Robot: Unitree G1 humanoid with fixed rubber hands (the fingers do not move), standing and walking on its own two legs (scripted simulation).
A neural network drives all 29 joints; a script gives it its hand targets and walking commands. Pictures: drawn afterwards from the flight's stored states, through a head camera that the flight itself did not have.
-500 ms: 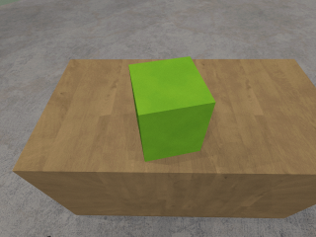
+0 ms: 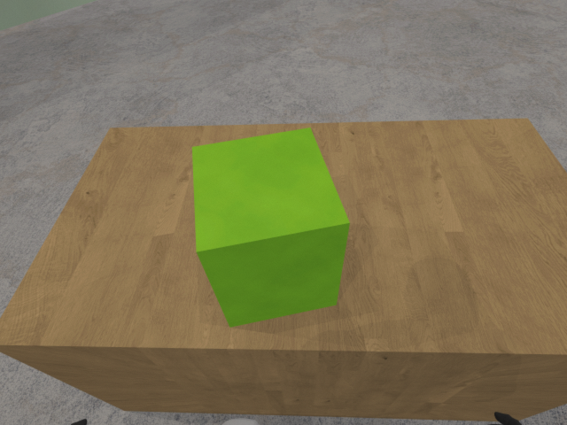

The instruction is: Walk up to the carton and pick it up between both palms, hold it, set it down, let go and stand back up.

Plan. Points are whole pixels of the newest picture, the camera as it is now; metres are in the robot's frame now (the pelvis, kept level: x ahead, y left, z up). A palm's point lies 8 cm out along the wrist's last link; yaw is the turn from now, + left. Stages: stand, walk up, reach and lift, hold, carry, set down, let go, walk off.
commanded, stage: walk up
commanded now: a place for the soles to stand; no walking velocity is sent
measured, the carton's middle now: (268, 230) +0.43 +0.06 -0.01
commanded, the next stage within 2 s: none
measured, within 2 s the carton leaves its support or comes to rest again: neither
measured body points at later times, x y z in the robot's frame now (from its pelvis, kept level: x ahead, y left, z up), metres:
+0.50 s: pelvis +0.04 +0.06 +0.00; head +0.05 +0.07 +0.45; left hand +0.12 +0.39 -0.11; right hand +0.14 -0.26 -0.10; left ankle +0.06 +0.14 -0.73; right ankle +0.03 -0.07 -0.70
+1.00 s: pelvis +0.05 +0.03 +0.00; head +0.07 +0.02 +0.45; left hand +0.13 +0.36 -0.09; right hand +0.12 -0.29 -0.12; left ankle +0.06 +0.14 -0.73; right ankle +0.08 -0.08 -0.73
